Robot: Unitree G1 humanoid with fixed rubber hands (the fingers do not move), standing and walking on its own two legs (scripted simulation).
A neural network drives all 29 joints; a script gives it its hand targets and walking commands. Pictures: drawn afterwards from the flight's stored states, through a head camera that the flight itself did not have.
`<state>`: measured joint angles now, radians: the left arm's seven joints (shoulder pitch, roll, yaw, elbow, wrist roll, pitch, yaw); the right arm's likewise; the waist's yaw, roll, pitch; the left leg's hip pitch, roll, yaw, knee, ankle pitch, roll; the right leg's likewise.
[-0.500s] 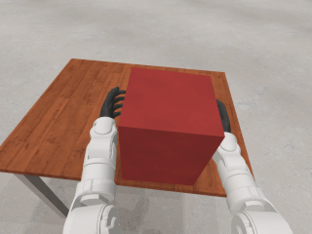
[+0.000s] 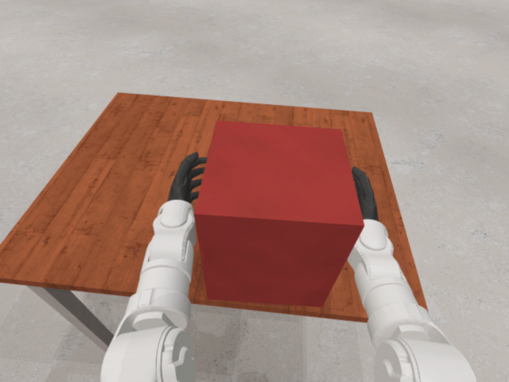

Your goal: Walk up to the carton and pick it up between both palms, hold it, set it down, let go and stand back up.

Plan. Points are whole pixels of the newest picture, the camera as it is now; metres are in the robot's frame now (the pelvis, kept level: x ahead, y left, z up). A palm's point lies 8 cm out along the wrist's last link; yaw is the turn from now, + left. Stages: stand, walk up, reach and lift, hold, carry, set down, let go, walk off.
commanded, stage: set down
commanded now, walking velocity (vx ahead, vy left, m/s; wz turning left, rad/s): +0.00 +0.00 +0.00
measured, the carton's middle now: (271, 217) +0.39 +0.00 +0.04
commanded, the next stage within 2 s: none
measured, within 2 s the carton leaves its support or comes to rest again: rests again in 0.66 s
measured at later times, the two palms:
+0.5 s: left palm (187, 210) +0.39 +0.14 +0.06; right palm (363, 225) +0.36 -0.16 +0.05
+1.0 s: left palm (186, 216) +0.39 +0.15 +0.04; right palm (359, 230) +0.37 -0.15 +0.04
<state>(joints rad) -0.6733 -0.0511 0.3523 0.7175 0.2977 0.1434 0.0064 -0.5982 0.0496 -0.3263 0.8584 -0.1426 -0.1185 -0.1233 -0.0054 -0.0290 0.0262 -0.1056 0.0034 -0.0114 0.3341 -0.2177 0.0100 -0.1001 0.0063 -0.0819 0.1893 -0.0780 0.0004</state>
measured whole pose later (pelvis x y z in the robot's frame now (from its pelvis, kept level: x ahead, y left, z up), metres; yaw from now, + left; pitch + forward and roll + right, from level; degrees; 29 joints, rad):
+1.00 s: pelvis +0.00 +0.00 +0.00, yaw +0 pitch +4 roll -1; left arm -0.66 -0.04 0.39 0.92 0.30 -0.14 0.01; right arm -0.56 0.08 -0.42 0.91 -0.28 -0.29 -0.12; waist 0.01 -0.01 0.01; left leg -0.19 0.00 -0.01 0.33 -0.20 0.01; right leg -0.19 0.00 -0.08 0.19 -0.07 0.00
